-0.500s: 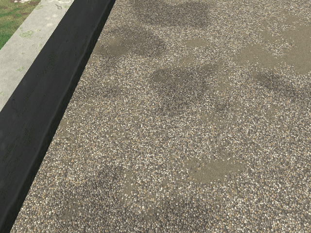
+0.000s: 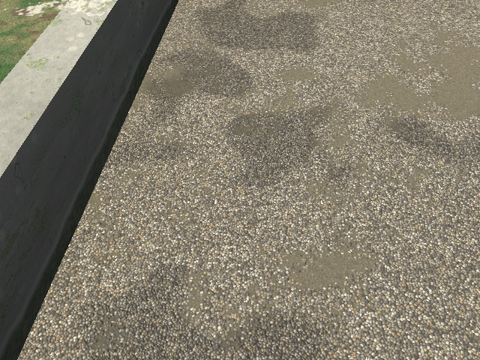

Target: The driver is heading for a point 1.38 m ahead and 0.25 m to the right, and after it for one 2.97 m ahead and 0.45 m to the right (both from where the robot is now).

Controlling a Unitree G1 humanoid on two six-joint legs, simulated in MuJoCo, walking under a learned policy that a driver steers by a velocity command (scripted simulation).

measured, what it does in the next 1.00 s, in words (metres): stands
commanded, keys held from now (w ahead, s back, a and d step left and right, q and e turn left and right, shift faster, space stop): w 1.00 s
